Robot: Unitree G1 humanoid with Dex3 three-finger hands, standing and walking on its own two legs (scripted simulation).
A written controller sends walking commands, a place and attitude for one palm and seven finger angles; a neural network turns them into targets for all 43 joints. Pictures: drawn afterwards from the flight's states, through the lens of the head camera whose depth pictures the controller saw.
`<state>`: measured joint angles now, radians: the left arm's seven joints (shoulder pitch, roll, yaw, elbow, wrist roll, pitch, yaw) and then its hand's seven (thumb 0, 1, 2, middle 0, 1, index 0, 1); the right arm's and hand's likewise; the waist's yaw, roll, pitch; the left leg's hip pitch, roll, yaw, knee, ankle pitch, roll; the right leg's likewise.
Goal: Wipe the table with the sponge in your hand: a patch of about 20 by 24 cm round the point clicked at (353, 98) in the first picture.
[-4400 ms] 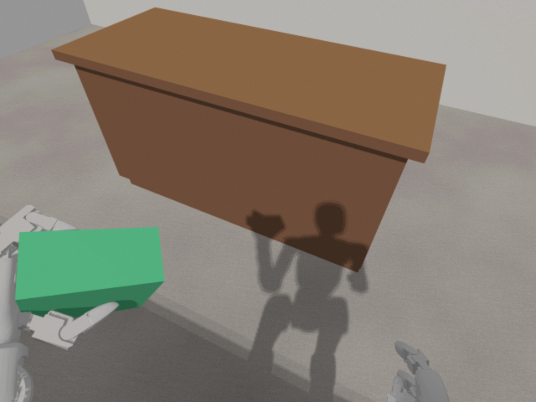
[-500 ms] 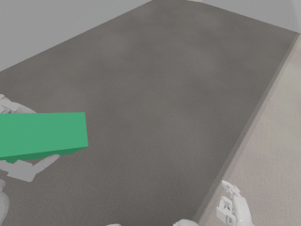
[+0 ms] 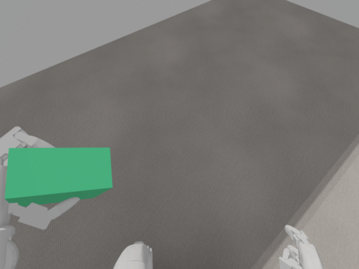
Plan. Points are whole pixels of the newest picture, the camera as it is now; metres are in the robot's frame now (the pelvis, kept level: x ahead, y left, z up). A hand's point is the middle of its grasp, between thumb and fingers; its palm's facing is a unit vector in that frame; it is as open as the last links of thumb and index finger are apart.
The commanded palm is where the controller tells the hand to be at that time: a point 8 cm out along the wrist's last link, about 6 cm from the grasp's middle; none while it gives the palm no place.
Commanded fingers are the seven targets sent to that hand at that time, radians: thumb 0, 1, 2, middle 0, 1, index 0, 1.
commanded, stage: walk to a spot facing it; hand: left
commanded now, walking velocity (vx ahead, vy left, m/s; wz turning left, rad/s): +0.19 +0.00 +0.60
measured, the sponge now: (75, 177) +0.24 +0.19 +0.14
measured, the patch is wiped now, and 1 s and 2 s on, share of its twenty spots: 0.00 0.00 0.00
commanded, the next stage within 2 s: turn to face it in 0.02 s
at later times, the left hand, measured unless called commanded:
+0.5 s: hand (48, 127) +0.31 +0.23 +0.19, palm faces +0.43 -0.78 -0.46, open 10.4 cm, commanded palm +0.27 +0.27 +0.17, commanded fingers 0.00 0.10 1.30 -1.20 -1.60 -1.20 -1.60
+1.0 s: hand (122, 110) +0.34 +0.12 +0.19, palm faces +0.18 -0.84 -0.50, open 10.4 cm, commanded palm +0.31 +0.16 +0.17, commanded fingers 0.00 0.10 1.30 -1.20 -1.60 -1.20 -1.60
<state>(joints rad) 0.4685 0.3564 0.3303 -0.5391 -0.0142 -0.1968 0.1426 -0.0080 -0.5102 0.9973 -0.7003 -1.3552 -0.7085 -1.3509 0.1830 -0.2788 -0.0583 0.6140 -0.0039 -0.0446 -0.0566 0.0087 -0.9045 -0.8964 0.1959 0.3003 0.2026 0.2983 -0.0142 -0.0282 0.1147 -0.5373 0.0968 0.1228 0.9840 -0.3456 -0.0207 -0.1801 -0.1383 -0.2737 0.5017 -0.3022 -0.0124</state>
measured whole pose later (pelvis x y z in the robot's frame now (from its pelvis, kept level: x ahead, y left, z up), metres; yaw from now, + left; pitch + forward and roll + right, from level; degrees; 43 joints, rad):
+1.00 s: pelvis +0.07 -0.06 +0.00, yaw -18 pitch +1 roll +3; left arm 0.52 0.41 0.44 -0.50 -0.07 -0.23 0.15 -0.01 -0.51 1.00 -0.69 -1.36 -0.70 -1.36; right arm 0.18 -0.30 -0.07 0.59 0.01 0.04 -0.02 0.01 -0.91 -0.90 0.19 0.30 0.20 0.30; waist 0.00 0.01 0.02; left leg -0.46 0.03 -0.02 1.01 -0.40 -0.08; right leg -0.34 0.14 0.07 0.40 -0.07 -0.13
